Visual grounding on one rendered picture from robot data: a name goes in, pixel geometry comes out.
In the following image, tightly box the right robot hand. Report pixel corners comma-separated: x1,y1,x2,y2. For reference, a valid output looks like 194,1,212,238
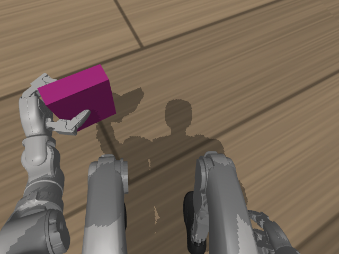
248,210,292,254

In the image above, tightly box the right robot foot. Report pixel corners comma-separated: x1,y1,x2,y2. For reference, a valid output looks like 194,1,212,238
183,191,207,254

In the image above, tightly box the left robot arm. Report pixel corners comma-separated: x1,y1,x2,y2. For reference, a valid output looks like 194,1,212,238
0,134,70,254

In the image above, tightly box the carton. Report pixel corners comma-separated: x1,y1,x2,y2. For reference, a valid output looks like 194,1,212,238
38,64,116,132

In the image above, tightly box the left robot hand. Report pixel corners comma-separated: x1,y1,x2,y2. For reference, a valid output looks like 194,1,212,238
19,73,91,137

